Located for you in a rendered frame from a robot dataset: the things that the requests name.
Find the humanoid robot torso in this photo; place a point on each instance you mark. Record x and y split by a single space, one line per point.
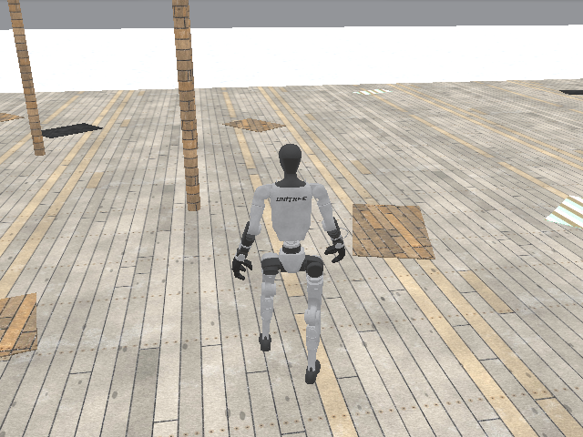
291 210

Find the left robot hand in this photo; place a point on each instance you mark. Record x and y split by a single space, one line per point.
236 267

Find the left robot upper arm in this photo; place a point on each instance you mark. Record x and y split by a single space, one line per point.
257 207

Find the right robot upper arm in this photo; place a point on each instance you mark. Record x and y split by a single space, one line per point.
324 204

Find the robot left foot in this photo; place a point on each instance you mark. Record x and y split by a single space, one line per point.
265 344

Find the right robot hand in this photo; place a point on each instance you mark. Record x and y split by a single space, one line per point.
332 249

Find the right robot forearm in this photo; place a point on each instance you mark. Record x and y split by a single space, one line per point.
336 237

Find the left robot forearm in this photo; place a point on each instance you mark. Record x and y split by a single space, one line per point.
245 244

